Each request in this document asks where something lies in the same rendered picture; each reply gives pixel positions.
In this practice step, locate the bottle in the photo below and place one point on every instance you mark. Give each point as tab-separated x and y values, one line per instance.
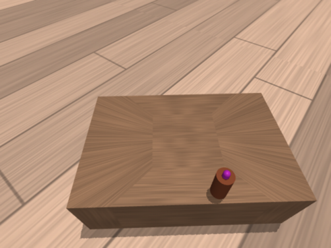
222	183

